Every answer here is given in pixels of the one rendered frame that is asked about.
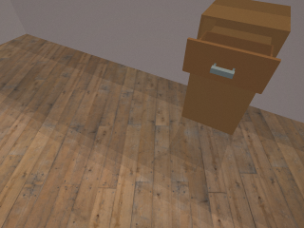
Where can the handle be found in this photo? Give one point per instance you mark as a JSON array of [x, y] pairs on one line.
[[222, 71]]

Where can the cabinet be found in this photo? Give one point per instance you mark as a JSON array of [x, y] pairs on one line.
[[217, 104]]

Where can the drawer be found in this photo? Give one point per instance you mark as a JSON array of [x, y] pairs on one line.
[[253, 61]]

